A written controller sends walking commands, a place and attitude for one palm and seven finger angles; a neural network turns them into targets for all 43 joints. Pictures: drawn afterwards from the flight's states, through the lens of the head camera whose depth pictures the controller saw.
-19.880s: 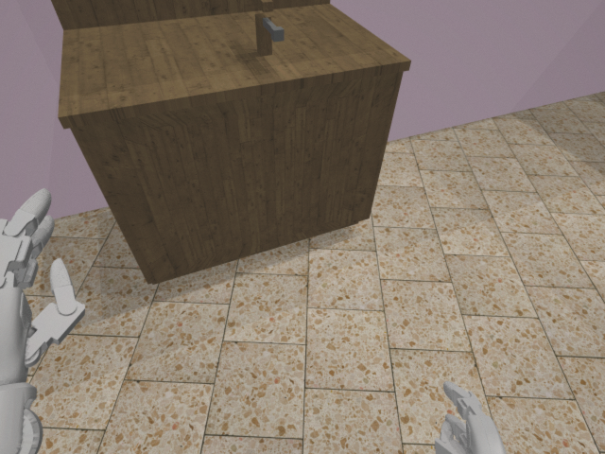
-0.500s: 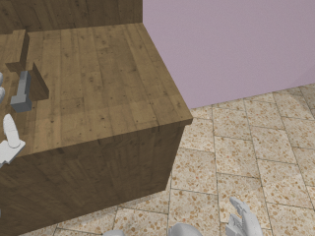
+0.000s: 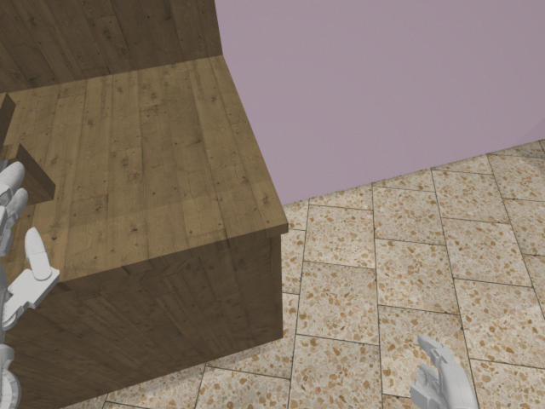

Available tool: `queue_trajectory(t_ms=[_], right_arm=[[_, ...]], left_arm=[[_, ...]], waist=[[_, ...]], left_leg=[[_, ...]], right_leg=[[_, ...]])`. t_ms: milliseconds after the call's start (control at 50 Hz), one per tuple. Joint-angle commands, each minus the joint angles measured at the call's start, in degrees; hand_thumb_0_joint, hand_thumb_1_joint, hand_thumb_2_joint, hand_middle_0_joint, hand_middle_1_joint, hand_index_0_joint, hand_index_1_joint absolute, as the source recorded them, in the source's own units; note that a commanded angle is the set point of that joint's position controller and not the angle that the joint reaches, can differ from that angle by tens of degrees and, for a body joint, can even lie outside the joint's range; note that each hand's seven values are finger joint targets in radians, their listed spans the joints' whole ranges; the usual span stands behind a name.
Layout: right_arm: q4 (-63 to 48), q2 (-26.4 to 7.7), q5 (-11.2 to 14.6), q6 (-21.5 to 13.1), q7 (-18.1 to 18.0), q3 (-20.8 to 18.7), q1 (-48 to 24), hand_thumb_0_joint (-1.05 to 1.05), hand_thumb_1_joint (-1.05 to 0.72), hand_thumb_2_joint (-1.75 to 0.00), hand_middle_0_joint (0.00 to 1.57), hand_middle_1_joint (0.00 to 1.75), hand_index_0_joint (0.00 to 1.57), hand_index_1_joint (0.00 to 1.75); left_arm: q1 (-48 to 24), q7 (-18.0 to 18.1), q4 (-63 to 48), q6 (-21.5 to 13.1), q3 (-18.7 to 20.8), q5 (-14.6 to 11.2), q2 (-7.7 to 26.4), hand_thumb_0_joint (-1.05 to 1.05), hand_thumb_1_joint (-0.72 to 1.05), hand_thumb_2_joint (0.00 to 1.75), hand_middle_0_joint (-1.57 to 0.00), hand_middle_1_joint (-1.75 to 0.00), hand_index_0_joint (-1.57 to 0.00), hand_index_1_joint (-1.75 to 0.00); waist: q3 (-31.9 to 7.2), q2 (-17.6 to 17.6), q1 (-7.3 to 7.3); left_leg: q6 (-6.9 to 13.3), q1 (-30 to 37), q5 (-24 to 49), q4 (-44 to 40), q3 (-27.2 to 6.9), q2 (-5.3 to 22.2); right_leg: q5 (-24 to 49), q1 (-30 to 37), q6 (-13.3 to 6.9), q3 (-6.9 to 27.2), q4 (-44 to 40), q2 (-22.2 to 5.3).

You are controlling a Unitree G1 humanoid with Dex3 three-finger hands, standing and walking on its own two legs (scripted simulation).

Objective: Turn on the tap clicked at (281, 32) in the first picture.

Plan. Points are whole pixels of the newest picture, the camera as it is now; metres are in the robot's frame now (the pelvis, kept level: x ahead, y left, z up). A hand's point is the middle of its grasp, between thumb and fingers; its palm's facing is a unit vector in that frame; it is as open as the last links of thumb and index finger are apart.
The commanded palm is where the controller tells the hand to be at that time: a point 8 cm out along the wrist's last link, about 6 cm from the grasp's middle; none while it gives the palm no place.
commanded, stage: come to a stop and stand still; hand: left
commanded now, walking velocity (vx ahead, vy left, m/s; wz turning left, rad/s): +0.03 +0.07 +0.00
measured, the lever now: out of the picture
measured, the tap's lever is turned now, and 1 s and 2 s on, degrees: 0 0 0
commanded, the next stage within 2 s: look again from close up in 0.52 s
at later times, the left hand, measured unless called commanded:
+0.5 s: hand out of the picture +0.20 +0.29 +0.16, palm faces +0.43 -0.83 -0.36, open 7.4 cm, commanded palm +0.14 +0.33 +0.18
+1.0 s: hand (29, 261) +0.25 +0.30 +0.13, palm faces +0.30 -0.85 -0.43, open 7.4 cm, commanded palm +0.19 +0.34 +0.18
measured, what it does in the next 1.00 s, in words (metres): steps on the spot: left foot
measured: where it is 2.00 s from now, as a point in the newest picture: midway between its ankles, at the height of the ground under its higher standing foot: outside the picture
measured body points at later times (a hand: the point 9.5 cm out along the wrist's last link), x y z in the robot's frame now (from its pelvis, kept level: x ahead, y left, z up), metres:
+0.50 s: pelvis -0.02 +0.05 +0.00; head -0.02 +0.05 +0.45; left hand +0.17 +0.33 +0.18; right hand +0.14 -0.16 -0.09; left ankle +0.00 +0.15 -0.74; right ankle +0.05 -0.07 -0.74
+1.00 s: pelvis +0.04 +0.05 +0.00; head +0.10 +0.06 +0.44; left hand +0.23 +0.34 +0.16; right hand +0.21 -0.19 -0.09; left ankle +0.00 +0.15 -0.74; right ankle +0.05 -0.07 -0.74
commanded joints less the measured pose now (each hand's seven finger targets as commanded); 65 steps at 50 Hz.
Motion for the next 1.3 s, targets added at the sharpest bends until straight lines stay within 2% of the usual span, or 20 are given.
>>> queue_trajectory(t_ms=[0,80,120,280,420,520,580,600,620,640,680,720,760,840,880,900,1020,1100,1180,1280], right_arm=[[-8.84,-4.04,0.11,-2.46,-0.61,-2.01,-2.83,0.0,-0.9,-0.9,0.2,0.3,0.2,0.3],[-9.4,-5.14,0.53,-3.07,-0.85,-2.32,-2.8,0.0,-0.9,-0.9,0.2,0.3,0.2,0.3],[-8.7,-4.15,0.03,-3.1,-1.19,-1.19,-3.17,0.0,-0.9,-0.9,0.2,0.3,0.2,0.3],[-8.08,-4.37,-0.25,-5.04,-1.37,-0.03,-2.71,0.0,-0.9,-0.9,0.2,0.3,0.2,0.3],[-7.76,-3.56,-0.98,-5.85,-0.97,0.32,-3.26,0.0,-0.9,-0.9,0.2,0.3,0.2,0.3],[-7.36,-3.22,-1.1,-6.18,-0.65,0.28,-3.02,0.0,-0.9,-0.9,0.2,0.3,0.2,0.3],[-6.9,-3.25,-1.14,-6.35,-0.7,0.19,-2.7,0.0,-0.9,-0.9,0.2,0.3,0.2,0.3],[-15.42,-5.66,2.49,-4.56,-4.78,10.62,0.49,0.0,-0.9,-0.9,0.2,0.3,0.2,0.3],[-10.72,0.34,1.78,-7.85,-3.69,2.61,0.2,0.0,-0.9,-0.9,0.2,0.3,0.2,0.3],[-8.47,-2.75,-0.16,-8.14,-1.28,2.97,-1.82,0.0,-0.9,-0.9,0.2,0.3,0.2,0.3],[-8.69,-6.02,-0.93,-8.64,0.55,0.05,0.34,0.0,-0.9,-0.9,0.2,0.3,0.2,0.3],[-9.13,-5.97,-0.78,-8.83,2.5,-0.25,0.91,0.0,-0.9,-0.9,0.2,0.3,0.2,0.3],[-9.46,-6.21,0.27,-10.34,4.06,-0.57,0.63,0.0,-0.9,-0.9,0.2,0.3,0.2,0.3],[-8.97,-6.72,0.06,-11.32,4.37,-0.92,0.37,0.0,-0.9,-0.9,0.2,0.3,0.2,0.3],[-8.83,-6.49,-0.29,-11.41,3.7,-0.79,-0.06,0.0,-0.9,-0.9,0.2,0.3,0.2,0.3],[-8.5,-7.11,-0.49,-11.09,3.35,-0.74,-1.06,0.0,-0.9,-0.9,0.2,0.3,0.2,0.3],[-8.73,-6.28,-0.1,-10.56,2.84,-1.0,-0.69,0.0,-0.9,-0.9,0.2,0.3,0.2,0.3],[-9.06,-6.57,0.43,-9.95,3.75,-1.43,-1.81,0.0,-0.9,-0.9,0.2,0.3,0.2,0.3],[-9.81,-6.62,0.2,-6.82,3.44,-1.73,-4.5,0.0,-0.9,-0.9,0.2,0.3,0.2,0.3],[-12.24,-6.07,-0.07,-3.17,2.29,-0.9,-6.52,0.0,-0.9,-0.9,0.2,0.3,0.2,0.3]], left_arm=[[-0.52,1.79,-13.39,-3.32,9.25,-0.19,13.24,0.0,0.9,0.9,-0.2,-0.3,-0.2,-0.3],[-0.55,1.11,-12.22,-4.22,8.98,-0.21,12.27,0.0,0.9,0.9,-0.2,-0.3,-0.2,-0.3],[-1.44,0.99,-10.67,-4.33,8.75,-0.22,11.33,0.0,0.9,0.9,-0.2,-0.3,-0.2,-0.3],[-10.8,-0.15,-4.88,-3.93,2.44,1.29,6.74,0.0,0.9,0.9,-0.2,-0.3,-0.2,-0.3],[-11.2,-0.3,-7.97,-4.66,4.3,1.87,8.69,0.0,0.9,0.9,-0.2,-0.3,-0.2,-0.3],[-9.97,-0.62,-7.41,-5.14,4.82,1.43,8.34,0.0,0.9,0.9,-0.2,-0.3,-0.2,-0.3],[-9.25,-0.68,-6.07,-5.11,4.34,1.04,7.61,0.0,0.9,0.9,-0.2,-0.3,-0.2,-0.3],[-60.42,-0.37,-18.89,-13.95,16.93,1.2,48.91,0.0,0.9,0.9,-0.2,-0.3,-0.2,-0.3],[-37.92,-1.25,4.81,-11.23,16.86,2.35,21.27,0.0,0.9,0.9,-0.2,-0.3,-0.2,-0.3],[-31.1,-1.2,7.13,-9.83,12.23,1.47,18.1,0.0,0.9,0.9,-0.2,-0.3,-0.2,-0.3],[-21.41,-2.14,11.17,-10.68,9.4,-0.29,16.54,0.0,0.9,0.9,-0.2,-0.3,-0.2,-0.3],[-10.75,-3.59,8.52,-11.03,5.88,-1.9,12.28,0.0,0.9,0.9,-0.2,-0.3,-0.2,-0.3],[-3.96,-3.92,4.79,-12.14,3.64,-3.53,9.56,0.0,0.9,0.9,-0.2,-0.3,-0.2,-0.3],[-4.25,-3.02,-3.34,-13.43,7.74,-3.37,13.71,0.0,0.9,0.9,-0.2,-0.3,-0.2,-0.3],[-6.57,-2.78,-6.06,-14.13,11.04,-3.24,16.75,0.0,0.9,0.9,-0.2,-0.3,-0.2,-0.3],[-10.28,-2.19,-9.19,-14.23,14.24,-2.97,21.38,0.0,0.9,0.9,-0.2,-0.3,-0.2,-0.3],[-8.28,-2.33,-10.95,-12.81,10.63,-3.18,16.48,0.0,0.9,0.9,-0.2,-0.3,-0.2,-0.3],[-1.22,-3.04,-11.08,-11.6,9.08,-2.97,13.17,0.0,0.9,0.9,-0.2,-0.3,-0.2,-0.3],[-0.91,-4.01,-9.74,-8.86,8.59,-2.08,10.36,0.0,0.9,0.9,-0.2,-0.3,-0.2,-0.3],[-4.39,-4.52,-9.93,-6.39,9.03,-1.58,10.8,0.0,0.9,0.9,-0.2,-0.3,-0.2,-0.3]], waist=[[-12.56,-2.98,0.84],[-12.6,0.06,1.36],[-11.31,4.79,1.12],[-5.33,4.76,1.37],[-6.85,8.17,1.81],[-7.18,3.43,1.75],[-8.84,4.36,1.67],[-2.49,15.91,-2.6],[-10.15,9.68,2.49],[-5.4,8.34,1.26],[-7.55,5.28,2.53],[-11.18,3.12,2.91],[-9.81,-0.61,3.65],[-13.38,-3.59,3.37],[-15.72,-2.21,3.02],[-16.84,0.45,2.8],[-19.77,9.52,2.67],[-19.48,7.52,2.74],[-15.28,2.8,2.0],[-13.86,3.7,1.78]], left_leg=[[1.52,4.98,5.27,-7.22,-2.14,2.42],[2.19,3.09,7.26,-7.5,-4.31,5.18],[2.02,1.69,5.43,-9.86,-4.51,5.0],[2.06,-5.89,-12.02,-19.64,-6.69,6.14],[2.25,-7.02,-10.24,-21.2,-6.95,6.41],[1.48,-5.09,-6.35,-18.61,-5.44,5.01],[0.87,-2.09,-1.43,-16.93,-4.27,4.07],[3.99,-16.44,-17.28,-18.58,-8.06,5.46],[3.96,-9.16,-14.9,-16.68,-7.1,10.55],[3.28,-10.72,-13.59,-18.46,-4.82,7.79],[1.75,-4.59,-6.28,-10.8,-1.93,2.93],[1.49,-1.67,-1.04,-9.79,-2.21,2.11],[1.64,-1.43,0.46,-9.68,-2.19,1.9],[1.45,2.07,13.12,-7.18,-2.95,1.65],[1.27,3.3,17.97,-6.51,-3.39,1.41],[1.24,4.43,19.71,-6.37,-3.65,1.46],[1.03,10.56,43.21,-4.41,-4.21,2.99],[1.19,12.42,51.62,-3.69,-4.01,5.61],[1.01,7.41,40.34,-5.67,-2.94,7.48],[1.77,4.09,33.83,-6.75,-2.38,8.33]], right_leg=[[7.8,7.15,-0.06,14.04,-8.93,-11.49],[0.77,7.44,2.04,12.39,-9.47,-5.89],[0.08,7.04,1.79,9.7,-8.07,-4.09],[-8.9,8.27,3.41,5.88,-8.96,1.73],[-0.11,13.47,3.1,5.91,-7.32,2.73],[0.99,13.04,2.73,7.26,-10.08,2.23],[3.25,12.56,2.49,7.97,-11.21,1.72],[-6.97,17.25,7.13,3.49,-1.22,3.76],[-13.38,10.15,4.88,2.39,1.07,2.15],[-10.72,11.16,4.25,1.68,-2.32,2.6],[-2.67,8.33,2.32,6.95,-9.15,1.09],[1.07,9.55,1.58,8.61,-9.56,-0.82],[1.72,9.05,1.89,8.76,-9.82,-0.53],[16.12,11.52,1.8,8.89,-7.07,-0.49],[23.32,13.38,1.75,8.74,-5.19,-0.91],[24.82,13.73,1.66,8.86,-4.08,-0.88],[32.18,14.62,2.12,6.21,-1.47,-1.12],[29.55,11.31,2.58,5.71,0.66,-0.54],[23.46,10.69,2.74,6.59,-0.79,0.33],[23.9,10.79,2.88,8.12,0.86,0.38]])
